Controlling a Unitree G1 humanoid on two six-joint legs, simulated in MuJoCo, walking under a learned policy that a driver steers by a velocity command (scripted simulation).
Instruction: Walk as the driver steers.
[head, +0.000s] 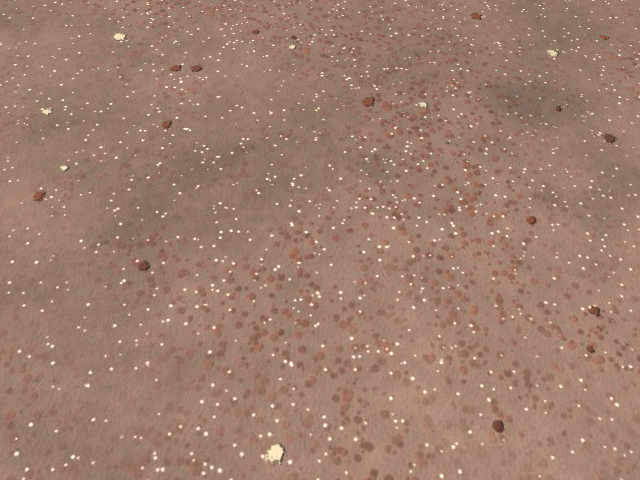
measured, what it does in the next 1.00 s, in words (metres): walks ahead, turning right: right foot, then left foot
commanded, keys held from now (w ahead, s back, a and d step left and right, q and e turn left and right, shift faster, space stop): s+e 0.10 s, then w+e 0.68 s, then w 0.22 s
